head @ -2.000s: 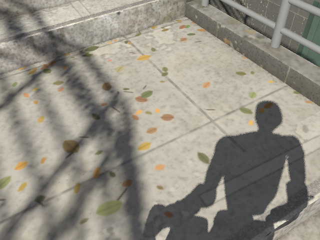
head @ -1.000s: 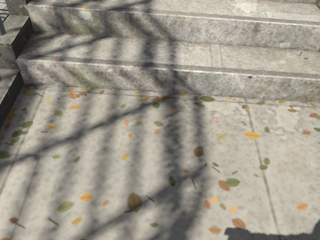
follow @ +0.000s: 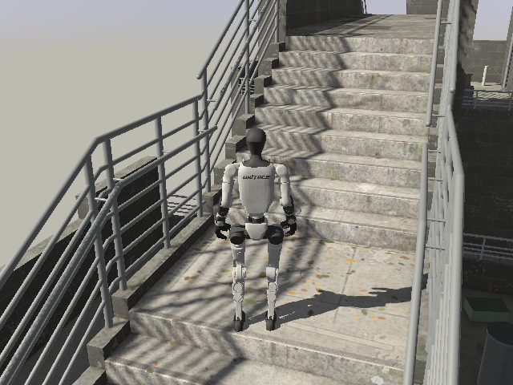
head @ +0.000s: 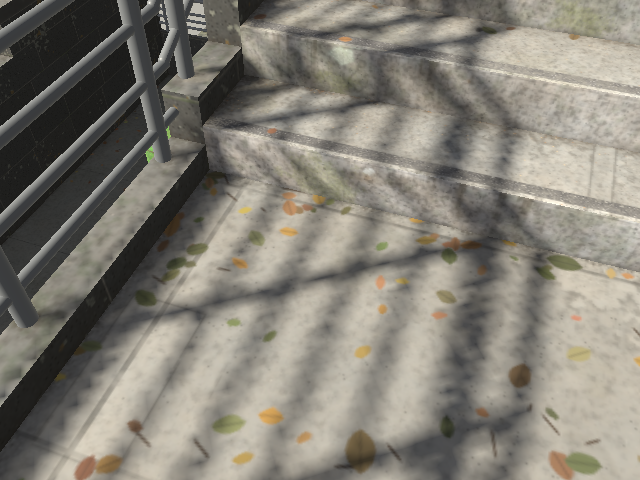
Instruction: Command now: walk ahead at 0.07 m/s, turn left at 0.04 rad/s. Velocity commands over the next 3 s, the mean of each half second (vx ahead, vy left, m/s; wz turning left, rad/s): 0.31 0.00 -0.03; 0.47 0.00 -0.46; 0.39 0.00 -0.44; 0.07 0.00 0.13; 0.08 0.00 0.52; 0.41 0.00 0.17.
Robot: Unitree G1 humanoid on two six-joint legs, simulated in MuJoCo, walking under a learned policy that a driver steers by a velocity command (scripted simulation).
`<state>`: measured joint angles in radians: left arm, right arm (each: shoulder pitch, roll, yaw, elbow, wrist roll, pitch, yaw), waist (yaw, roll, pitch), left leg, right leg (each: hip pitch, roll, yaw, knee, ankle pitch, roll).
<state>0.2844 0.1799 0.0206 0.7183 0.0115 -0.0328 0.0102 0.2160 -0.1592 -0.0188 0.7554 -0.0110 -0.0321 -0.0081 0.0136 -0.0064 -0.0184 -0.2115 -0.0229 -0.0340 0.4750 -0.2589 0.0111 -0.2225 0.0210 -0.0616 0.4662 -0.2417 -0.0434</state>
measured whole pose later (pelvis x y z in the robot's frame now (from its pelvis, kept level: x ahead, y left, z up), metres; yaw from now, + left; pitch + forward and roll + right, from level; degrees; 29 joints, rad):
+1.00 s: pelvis +0.44 -0.08 +0.00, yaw -17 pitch +2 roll -1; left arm 0.44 0.26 0.06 0.78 0.00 -0.05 -0.01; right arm 0.08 -0.25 -0.01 0.66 -0.05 -0.03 0.02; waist 0.08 0.03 0.02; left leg -0.71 0.10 -0.05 0.77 -0.03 -0.04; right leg -0.09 0.16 0.10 0.30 -0.23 -0.13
